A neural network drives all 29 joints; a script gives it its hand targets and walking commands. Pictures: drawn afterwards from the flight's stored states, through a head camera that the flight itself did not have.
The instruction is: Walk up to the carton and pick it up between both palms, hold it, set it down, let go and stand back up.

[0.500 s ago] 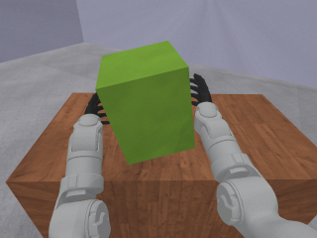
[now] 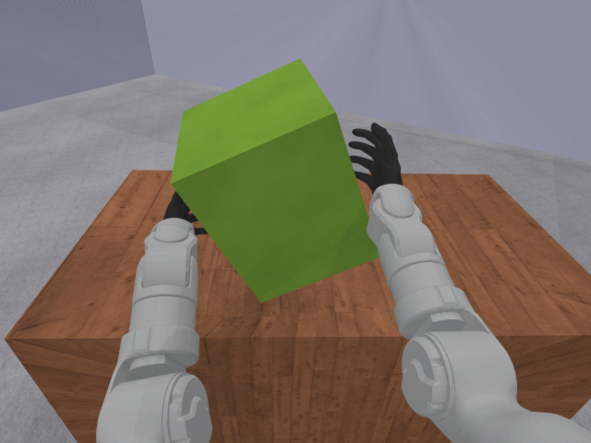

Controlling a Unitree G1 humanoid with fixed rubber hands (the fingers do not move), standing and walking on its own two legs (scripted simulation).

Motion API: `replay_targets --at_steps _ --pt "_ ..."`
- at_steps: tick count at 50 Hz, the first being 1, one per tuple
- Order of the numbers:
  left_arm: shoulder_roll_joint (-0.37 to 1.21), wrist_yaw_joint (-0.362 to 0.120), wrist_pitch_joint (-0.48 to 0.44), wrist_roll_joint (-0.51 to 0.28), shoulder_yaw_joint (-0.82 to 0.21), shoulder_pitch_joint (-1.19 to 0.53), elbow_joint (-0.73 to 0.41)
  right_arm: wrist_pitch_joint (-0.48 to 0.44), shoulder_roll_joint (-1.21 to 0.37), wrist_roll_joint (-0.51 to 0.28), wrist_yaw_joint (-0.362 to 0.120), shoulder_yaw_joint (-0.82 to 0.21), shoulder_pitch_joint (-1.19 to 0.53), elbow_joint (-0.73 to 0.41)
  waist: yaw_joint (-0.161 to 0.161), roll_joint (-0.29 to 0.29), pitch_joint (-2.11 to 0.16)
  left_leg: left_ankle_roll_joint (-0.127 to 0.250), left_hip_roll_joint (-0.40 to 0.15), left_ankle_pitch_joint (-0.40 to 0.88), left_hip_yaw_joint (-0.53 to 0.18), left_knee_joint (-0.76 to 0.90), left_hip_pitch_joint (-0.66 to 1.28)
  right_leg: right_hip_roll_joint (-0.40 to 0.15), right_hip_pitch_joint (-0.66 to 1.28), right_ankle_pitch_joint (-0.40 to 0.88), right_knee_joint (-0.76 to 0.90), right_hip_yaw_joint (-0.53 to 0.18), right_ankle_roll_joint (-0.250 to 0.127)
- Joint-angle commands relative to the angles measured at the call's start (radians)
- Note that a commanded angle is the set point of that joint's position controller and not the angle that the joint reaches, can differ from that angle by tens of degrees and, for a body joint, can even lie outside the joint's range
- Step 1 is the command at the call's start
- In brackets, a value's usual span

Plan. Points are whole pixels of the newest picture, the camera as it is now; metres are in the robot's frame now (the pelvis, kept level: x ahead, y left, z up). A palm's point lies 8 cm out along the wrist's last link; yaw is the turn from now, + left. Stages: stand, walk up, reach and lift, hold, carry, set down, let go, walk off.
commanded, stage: set down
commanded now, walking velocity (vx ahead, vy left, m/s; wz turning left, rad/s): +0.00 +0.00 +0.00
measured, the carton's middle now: (280, 183) +0.45 +0.02 +0.21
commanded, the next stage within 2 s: none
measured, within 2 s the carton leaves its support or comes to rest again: neither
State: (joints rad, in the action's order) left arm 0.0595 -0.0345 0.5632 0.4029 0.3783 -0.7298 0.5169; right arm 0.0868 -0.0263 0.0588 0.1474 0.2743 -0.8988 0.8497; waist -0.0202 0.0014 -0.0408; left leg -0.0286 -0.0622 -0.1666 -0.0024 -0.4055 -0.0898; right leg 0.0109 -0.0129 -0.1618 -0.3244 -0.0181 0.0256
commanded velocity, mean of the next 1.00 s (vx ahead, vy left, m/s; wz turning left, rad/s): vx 0.00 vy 0.00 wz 0.00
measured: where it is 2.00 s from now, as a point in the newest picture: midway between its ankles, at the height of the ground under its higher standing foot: outside the picture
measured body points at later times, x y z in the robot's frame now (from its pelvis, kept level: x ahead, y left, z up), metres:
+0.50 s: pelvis +0.03 -0.01 +0.00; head -0.02 +0.00 +0.45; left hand +0.41 +0.15 +0.13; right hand +0.44 -0.12 +0.21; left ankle +0.05 +0.14 -0.74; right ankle +0.02 -0.13 -0.74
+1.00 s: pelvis +0.03 -0.01 +0.00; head -0.01 +0.00 +0.45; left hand +0.41 +0.14 +0.11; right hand +0.44 -0.13 +0.19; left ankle +0.05 +0.14 -0.74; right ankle +0.02 -0.13 -0.74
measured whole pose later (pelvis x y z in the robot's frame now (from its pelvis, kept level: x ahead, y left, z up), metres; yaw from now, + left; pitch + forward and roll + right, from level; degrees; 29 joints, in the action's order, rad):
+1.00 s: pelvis +0.03 -0.01 +0.00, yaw +0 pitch -6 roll -1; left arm 0.08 0.02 0.31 0.41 0.41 -0.65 0.69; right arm -0.07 -0.06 0.09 0.08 0.34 -0.86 0.92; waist -0.02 0.00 0.00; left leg -0.04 -0.06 -0.18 0.00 -0.36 -0.07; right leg 0.01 -0.01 -0.20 -0.32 -0.01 0.01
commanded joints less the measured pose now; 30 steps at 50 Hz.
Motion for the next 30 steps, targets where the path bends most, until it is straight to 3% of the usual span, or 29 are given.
replay_targets --at_steps 1,2,7,8,10,11,12,14,16,18,19,21,24,27,30 --pt "0.461 -0.162 -0.182 -0.055 -0.275 -0.78 -0.168 -0.085 -0.518 0.074 -0.162 -0.192 -0.548 -0.078 -0.02 0.021 -0.19 0.031 0.082 -0.056 0.12 0.246 0.068 0.011 0.112 -0.057 0.067 0.153 0.037" --pt "0.455 -0.156 -0.19 -0.049 -0.264 -0.766 -0.149 -0.089 -0.528 0.08 -0.166 -0.198 -0.535 -0.072 -0.008 0.035 -0.187 0.033 0.081 -0.046 0.121 0.241 0.072 0.018 0.103 -0.062 0.066 0.155 0.034" --pt "0.451 -0.133 -0.24 -0.085 -0.305 -0.785 -0.23 -0.099 -0.538 0.068 -0.159 -0.238 -0.464 -0.028 -0.03 0.016 -0.263 0.012 0.091 0.158 0.119 0.172 0.181 0.017 0.11 0.099 0.054 0.152 0.04" --pt "0.468 -0.132 -0.246 -0.092 -0.325 -0.775 -0.25 -0.106 -0.54 0.072 -0.154 -0.244 -0.451 -0.052 -0.042 0.02 -0.276 0.002 0.087 0.192 0.117 0.167 0.181 0.022 0.128 0.132 0.054 0.155 0.04" --pt "0.468 -0.123 -0.26 -0.094 -0.324 -0.743 -0.246 -0.108 -0.553 0.059 -0.15 -0.274 -0.435 -0.06 -0.025 0.026 -0.287 0.005 0.091 0.24 0.115 0.148 0.194 0.021 0.149 0.2 0.051 0.142 0.045" --pt "0.48 -0.121 -0.266 -0.104 -0.331 -0.746 -0.249 -0.109 -0.553 0.044 -0.148 -0.287 -0.425 -0.068 -0.036 0.025 -0.301 0.002 0.097 0.252 0.113 0.139 0.197 0.02 0.163 0.238 0.042 0.14 0.049" --pt "0.475 -0.122 -0.274 -0.113 -0.342 -0.718 -0.262 -0.11 -0.576 0.039 -0.138 -0.32 -0.399 -0.082 -0.029 0.05 -0.328 0.001 0.1 0.294 0.12 0.13 0.203 0.017 0.208 0.333 0.031 0.135 0.056" --pt "0.478 -0.117 -0.285 -0.129 -0.356 -0.722 -0.273 -0.117 -0.572 0.036 -0.131 -0.327 -0.402 -0.101 -0.048 0.034 -0.348 -0.011 0.103 0.332 0.109 0.11 0.198 0.017 0.232 0.412 0.018 0.13 0.058" --pt "0.493 -0.111 -0.299 -0.136 -0.371 -0.709 -0.29 -0.125 -0.592 0.024 -0.125 -0.369 -0.396 -0.144 -0.042 0.058 -0.379 -0.015 0.103 0.389 0.106 0.101 0.198 0.017 0.259 0.517 0.002 0.125 0.063" --pt "0.491 -0.108 -0.304 -0.132 -0.368 -0.708 -0.289 -0.128 -0.597 0.016 -0.121 -0.369 -0.384 -0.106 -0.041 0.044 -0.358 -0.018 0.105 0.378 0.102 0.101 0.193 0.012 0.256 0.516 -0.003 0.125 0.067" --pt "0.503 -0.106 -0.309 -0.151 -0.398 -0.727 -0.323 -0.142 -0.597 0.007 -0.118 -0.378 -0.403 -0.143 -0.052 0.038 -0.393 -0.022 0.106 0.411 0.098 0.088 0.209 0.01 0.268 0.567 -0.006 0.124 0.067" --pt "0.526 -0.097 -0.324 -0.166 -0.434 -0.75 -0.318 -0.155 -0.595 0.003 -0.12 -0.389 -0.426 -0.163 -0.054 0.026 -0.422 -0.032 0.098 0.425 0.092 0.079 0.224 0.023 0.254 0.534 -0.006 0.126 0.053" --pt "0.51 -0.09 -0.336 -0.151 -0.403 -0.784 -0.308 -0.146 -0.595 0.025 -0.121 -0.354 -0.383 -0.075 -0.057 0.026 -0.381 -0.029 0.097 0.369 0.098 0.092 0.221 0.013 0.231 0.498 0.002 0.121 0.054" --pt "0.518 -0.092 -0.334 -0.138 -0.388 -0.767 -0.261 -0.144 -0.583 0.048 -0.128 -0.319 -0.383 -0.055 -0.061 0.035 -0.365 -0.027 0.09 0.356 0.096 0.105 0.223 0.018 0.214 0.442 0.014 0.13 0.053" --pt "0.513 -0.092 -0.338 -0.118 -0.359 -0.782 -0.167 -0.144 -0.565 0.067 -0.139 -0.263 -0.407 -0.005 -0.062 0.013 -0.309 -0.018 0.088 0.254 0.1 0.134 0.209 0.014 0.157 0.326 0.037 0.128 0.048"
